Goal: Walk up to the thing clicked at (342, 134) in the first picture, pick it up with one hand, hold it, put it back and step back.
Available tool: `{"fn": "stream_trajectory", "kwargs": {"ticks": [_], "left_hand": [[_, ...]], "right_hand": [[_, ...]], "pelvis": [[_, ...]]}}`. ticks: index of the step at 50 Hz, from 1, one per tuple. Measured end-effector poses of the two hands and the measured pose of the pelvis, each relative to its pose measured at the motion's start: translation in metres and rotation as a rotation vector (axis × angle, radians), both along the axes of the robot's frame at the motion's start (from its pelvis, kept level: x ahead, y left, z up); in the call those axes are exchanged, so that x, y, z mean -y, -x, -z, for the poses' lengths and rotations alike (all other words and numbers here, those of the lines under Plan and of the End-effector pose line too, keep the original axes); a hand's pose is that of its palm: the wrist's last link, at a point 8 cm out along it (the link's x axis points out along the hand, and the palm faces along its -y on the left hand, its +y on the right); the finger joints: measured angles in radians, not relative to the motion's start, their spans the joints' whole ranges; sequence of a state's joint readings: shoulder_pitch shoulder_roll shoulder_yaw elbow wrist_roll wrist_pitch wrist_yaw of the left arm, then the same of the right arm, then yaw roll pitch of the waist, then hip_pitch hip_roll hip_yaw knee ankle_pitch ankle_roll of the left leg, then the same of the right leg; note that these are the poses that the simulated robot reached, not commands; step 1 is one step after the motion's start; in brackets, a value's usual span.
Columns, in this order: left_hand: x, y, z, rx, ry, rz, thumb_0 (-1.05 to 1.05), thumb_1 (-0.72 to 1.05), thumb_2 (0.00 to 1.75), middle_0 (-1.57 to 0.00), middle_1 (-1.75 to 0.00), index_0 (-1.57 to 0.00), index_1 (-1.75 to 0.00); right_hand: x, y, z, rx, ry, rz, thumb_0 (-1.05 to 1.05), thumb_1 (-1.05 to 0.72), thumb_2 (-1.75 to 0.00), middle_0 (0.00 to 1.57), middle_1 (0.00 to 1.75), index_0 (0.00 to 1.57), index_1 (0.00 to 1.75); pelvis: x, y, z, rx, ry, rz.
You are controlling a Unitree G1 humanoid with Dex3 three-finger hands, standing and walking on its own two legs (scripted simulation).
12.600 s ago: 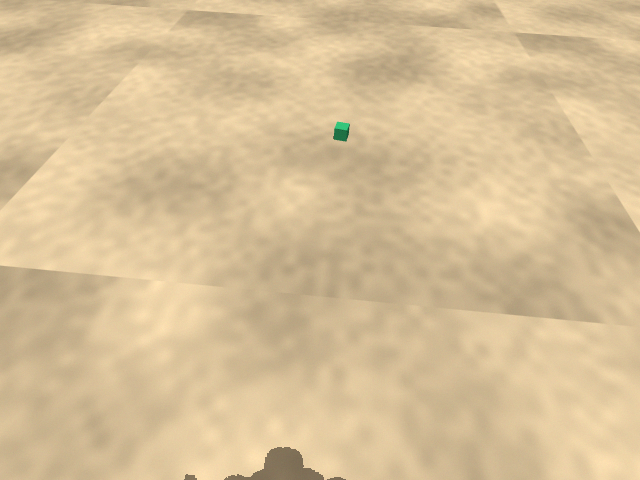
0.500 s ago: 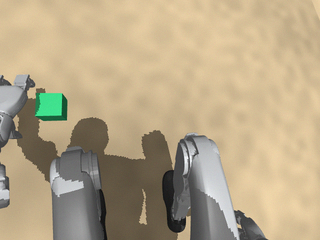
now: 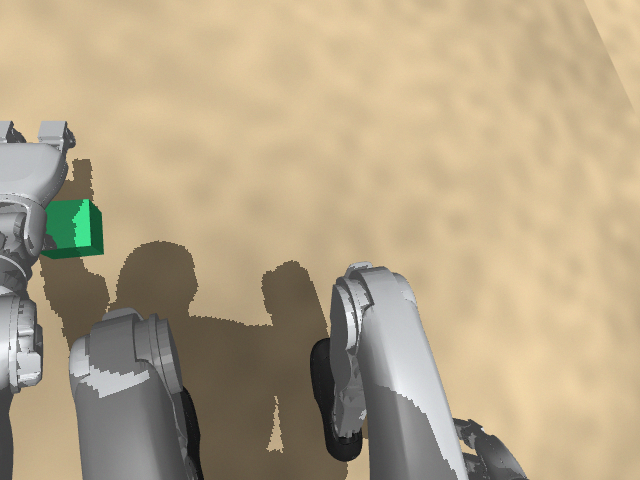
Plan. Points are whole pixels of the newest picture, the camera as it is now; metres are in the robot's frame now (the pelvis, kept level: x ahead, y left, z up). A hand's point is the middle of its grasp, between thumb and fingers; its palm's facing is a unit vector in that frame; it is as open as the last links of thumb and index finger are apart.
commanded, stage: approach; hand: left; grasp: from above
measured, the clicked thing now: (70, 230) +0.47 +0.27 -0.29
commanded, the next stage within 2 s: close in in 0.66 s
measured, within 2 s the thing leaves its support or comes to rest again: neither
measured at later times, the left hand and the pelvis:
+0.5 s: hand (25, 227) +0.44 +0.28 -0.17, palm faces -0.37 -0.02 -0.93, open 14.2 cm; pelvis +0.00 +0.00 -0.01, yaw +0 degrees
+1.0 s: hand (38, 233) +0.44 +0.27 -0.19, palm faces -0.46 -0.04 -0.89, open 14.0 cm; pelvis +0.00 +0.00 -0.01, yaw -1 degrees
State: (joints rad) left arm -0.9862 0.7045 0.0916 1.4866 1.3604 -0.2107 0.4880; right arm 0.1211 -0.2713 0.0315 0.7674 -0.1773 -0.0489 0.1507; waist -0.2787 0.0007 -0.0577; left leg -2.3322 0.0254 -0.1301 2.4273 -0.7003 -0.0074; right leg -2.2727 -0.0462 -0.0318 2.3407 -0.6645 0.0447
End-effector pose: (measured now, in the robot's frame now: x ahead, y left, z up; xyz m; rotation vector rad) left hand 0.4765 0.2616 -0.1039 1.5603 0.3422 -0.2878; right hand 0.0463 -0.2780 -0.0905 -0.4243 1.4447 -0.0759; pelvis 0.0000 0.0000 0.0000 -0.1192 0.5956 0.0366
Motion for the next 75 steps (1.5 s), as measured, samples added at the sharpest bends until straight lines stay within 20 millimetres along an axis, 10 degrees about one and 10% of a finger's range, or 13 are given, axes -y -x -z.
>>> {"fn": "stream_trajectory", "kwargs": {"ticks": [19, 34, 48, 75], "left_hand": [[-0.025, 0.045, 0.016, -0.12, 0.065, 0.061, 0.0, -0.53, 0.99, -0.09, -1.0, -0.09, -0.98], [-0.03, 0.008, -0.007, -0.055, -0.038, -0.067, 0.0, -0.53, 1.02, -0.09, -0.99, -0.09, -0.98], [-0.015, 0.03, 0.029, -0.1, 0.078, 0.061, 0.0, -0.5, 0.97, -0.11, -0.99, -0.11, -0.97], [-0.012, 0.018, 0.069, -0.109, 0.059, -0.018, 0.0, -0.53, 1.01, -0.09, -0.93, -0.07, -0.94]], "right_hand": [[0.0, 0.015, 0.002, -0.08, -0.012, -0.027, 0.0, -0.91, -0.89, 0.2, 0.3, 0.2, 0.3], [-0.001, -0.015, 0.001, 0.054, -0.007, -0.041, 0.0, -0.91, -0.89, 0.2, 0.3, 0.2, 0.3], [-0.003, 0.023, 0.002, -0.098, -0.011, -0.021, 0.0, -0.91, -0.89, 0.2, 0.3, 0.2, 0.3], [-0.005, 0.025, 0.011, -0.096, -0.037, -0.122, 0.0, -0.9, -0.89, 0.2, 0.3, 0.2, 0.3]], "pelvis": [[0.001, 0.006, 0.002, 0.038, 0.006, -0.002], [-0.001, 0.004, 0.001, 0.009, 0.003, -0.005], [0.0, 0.004, 0.007, 0.039, 0.016, 0.004], [0.001, 0.0, 0.027, 0.066, 0.03, 0.028]]}}
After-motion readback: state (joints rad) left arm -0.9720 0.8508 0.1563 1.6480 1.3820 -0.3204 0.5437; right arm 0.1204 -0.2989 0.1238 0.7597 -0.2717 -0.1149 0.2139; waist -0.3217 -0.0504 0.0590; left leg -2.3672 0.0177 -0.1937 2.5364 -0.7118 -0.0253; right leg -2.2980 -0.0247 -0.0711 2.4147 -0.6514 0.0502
